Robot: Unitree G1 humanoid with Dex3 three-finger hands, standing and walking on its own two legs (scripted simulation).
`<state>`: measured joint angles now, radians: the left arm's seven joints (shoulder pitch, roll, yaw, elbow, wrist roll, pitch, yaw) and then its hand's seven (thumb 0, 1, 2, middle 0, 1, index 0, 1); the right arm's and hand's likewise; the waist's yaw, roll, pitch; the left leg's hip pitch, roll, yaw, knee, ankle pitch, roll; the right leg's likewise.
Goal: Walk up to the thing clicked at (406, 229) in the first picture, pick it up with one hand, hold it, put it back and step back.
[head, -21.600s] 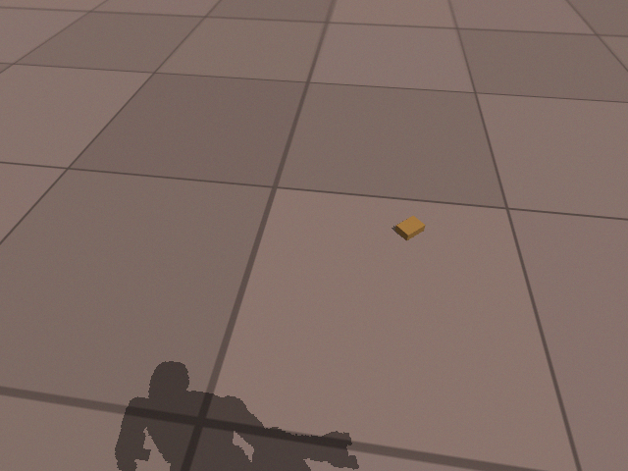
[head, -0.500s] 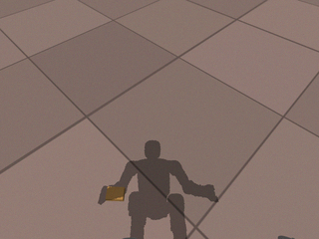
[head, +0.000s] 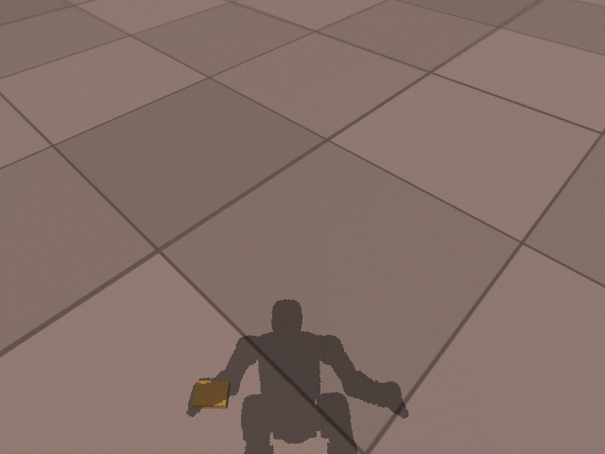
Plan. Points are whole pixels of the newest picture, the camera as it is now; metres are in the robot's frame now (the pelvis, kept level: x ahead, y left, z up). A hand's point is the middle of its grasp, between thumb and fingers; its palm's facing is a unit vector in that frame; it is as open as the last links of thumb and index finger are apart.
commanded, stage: walk up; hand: left
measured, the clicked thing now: (211, 394) +0.47 +0.30 -0.75
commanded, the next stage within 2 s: stand in 0.86 s
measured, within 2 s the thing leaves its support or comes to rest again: neither
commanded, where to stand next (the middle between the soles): +0.04 -0.01 m, yaw +0 degrees
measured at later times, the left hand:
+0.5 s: hand out of the picture +0.08 +0.26 -0.14, palm faces +0.00 -0.95 -0.32, open 7.4 cm
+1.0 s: hand out of the picture +0.09 +0.26 -0.14, palm faces -0.01 -0.94 -0.34, open 7.4 cm
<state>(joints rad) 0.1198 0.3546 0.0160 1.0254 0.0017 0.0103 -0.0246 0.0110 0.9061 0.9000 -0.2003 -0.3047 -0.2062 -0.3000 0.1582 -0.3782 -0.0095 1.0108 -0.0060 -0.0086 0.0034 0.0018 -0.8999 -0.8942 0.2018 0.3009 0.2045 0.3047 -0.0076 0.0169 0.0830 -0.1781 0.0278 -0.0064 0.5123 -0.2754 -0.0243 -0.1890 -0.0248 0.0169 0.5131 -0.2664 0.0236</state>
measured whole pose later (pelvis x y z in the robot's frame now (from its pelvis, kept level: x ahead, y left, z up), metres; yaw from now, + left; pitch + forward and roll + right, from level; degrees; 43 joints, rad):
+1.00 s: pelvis +0.01 +0.00 +0.01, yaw +0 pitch -2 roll +0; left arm 0.09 0.35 0.01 1.14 0.01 -0.01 -0.01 0.01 0.91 0.90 -0.20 -0.30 -0.21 -0.30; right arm 0.09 -0.35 -0.01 1.13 -0.01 -0.01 0.00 0.00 -0.90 -0.89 0.20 0.30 0.20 0.30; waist 0.00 0.01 0.06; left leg -0.10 0.02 -0.01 0.33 -0.19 -0.02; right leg -0.11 -0.03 0.01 0.32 -0.17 0.03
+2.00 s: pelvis +0.01 +0.00 +0.01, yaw +0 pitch -2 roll +0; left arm 0.12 0.36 0.00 1.12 0.01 0.00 -0.01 0.01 0.91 0.90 -0.20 -0.30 -0.21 -0.30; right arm 0.11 -0.36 0.00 1.12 -0.01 -0.01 0.01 0.00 -0.90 -0.89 0.20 0.30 0.20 0.30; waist 0.00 0.01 0.06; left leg -0.10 0.02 -0.01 0.33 -0.19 -0.03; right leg -0.11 -0.03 0.01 0.33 -0.18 0.03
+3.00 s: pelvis +0.02 +0.00 +0.01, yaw +1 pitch -2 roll +0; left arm 0.13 0.35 0.00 1.11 0.01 0.00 -0.01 0.01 0.91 0.90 -0.20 -0.31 -0.21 -0.30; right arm 0.11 -0.36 0.00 1.11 -0.01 -0.01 0.00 0.00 -0.90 -0.89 0.20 0.30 0.20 0.30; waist 0.00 0.01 0.06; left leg -0.10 0.02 -0.01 0.33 -0.20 -0.02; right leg -0.10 -0.03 0.01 0.32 -0.19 0.03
